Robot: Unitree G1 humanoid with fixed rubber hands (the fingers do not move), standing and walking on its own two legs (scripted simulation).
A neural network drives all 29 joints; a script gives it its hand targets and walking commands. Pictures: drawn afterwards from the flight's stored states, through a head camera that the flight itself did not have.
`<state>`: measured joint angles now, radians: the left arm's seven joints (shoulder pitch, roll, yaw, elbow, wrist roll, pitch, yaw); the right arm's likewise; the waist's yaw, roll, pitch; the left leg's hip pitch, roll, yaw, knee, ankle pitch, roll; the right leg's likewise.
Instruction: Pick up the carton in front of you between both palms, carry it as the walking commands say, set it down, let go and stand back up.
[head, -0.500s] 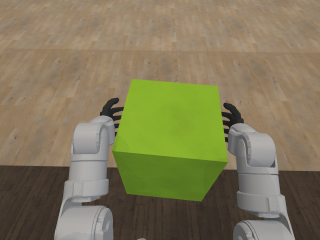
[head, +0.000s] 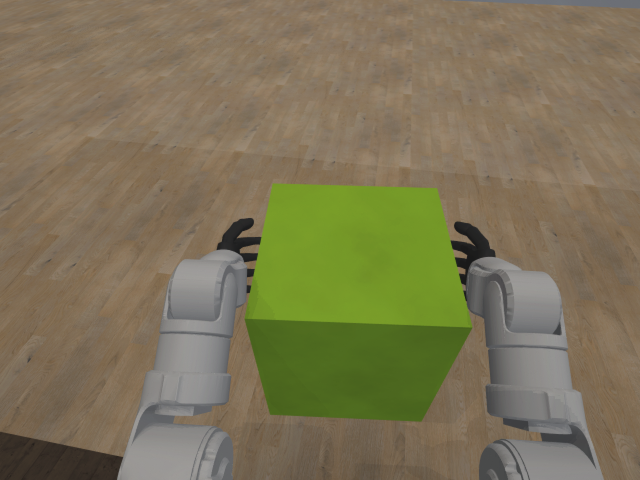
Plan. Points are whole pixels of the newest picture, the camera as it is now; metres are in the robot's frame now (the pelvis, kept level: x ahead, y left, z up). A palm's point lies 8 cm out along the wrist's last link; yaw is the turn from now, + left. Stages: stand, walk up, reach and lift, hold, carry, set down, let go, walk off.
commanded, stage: carry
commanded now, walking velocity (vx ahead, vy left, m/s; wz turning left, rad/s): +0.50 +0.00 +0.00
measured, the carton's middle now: (349, 306) +0.34 +0.02 +0.05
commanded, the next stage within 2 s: none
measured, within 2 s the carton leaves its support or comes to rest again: neither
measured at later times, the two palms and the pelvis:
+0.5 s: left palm (277, 158) +0.69 +0.18 +0.05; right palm (429, 170) +0.66 -0.12 +0.06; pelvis +0.33 +0.06 -0.02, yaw -1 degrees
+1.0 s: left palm (288, 85) +0.97 +0.20 +0.08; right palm (410, 84) +0.99 -0.10 +0.09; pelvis +0.65 +0.03 -0.01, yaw +0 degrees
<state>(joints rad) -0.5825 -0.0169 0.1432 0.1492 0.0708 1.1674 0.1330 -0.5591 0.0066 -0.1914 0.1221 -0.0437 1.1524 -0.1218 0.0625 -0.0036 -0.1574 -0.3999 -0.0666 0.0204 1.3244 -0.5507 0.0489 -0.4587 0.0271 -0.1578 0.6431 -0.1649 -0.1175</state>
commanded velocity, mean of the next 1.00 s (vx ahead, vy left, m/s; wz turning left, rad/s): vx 0.50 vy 0.00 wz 0.00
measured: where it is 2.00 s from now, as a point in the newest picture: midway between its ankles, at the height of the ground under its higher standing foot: (345, 252)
